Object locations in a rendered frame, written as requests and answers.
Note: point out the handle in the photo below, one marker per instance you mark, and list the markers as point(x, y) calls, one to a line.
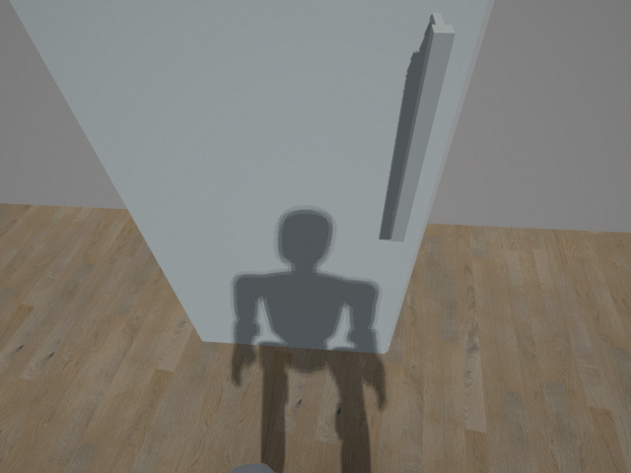
point(437, 56)

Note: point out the fridge door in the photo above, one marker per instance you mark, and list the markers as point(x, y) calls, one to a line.
point(259, 145)

